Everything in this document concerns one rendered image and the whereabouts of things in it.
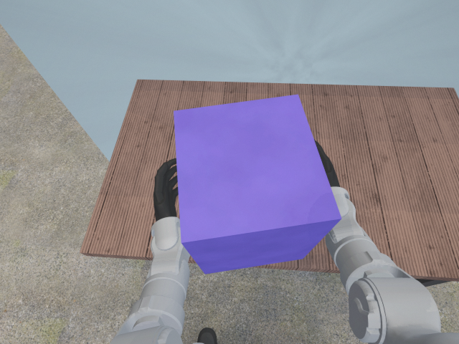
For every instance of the left robot hand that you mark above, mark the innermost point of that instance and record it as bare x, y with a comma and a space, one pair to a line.
164, 197

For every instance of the carton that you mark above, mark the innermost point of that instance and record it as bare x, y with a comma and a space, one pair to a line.
252, 186

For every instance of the robot left forearm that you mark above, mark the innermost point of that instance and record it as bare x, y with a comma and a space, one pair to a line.
164, 291

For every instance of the robot left foot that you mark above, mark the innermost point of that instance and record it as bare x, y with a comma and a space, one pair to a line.
207, 336

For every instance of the table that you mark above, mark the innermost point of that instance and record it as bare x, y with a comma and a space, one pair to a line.
394, 149

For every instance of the robot right upper arm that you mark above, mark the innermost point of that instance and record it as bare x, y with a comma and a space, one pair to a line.
393, 310

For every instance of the robot right forearm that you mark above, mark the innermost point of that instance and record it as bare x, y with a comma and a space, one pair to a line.
353, 252

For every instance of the robot left upper arm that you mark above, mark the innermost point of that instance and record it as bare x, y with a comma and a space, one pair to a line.
162, 334

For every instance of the right robot hand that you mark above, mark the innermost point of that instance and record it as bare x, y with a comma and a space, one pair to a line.
328, 166

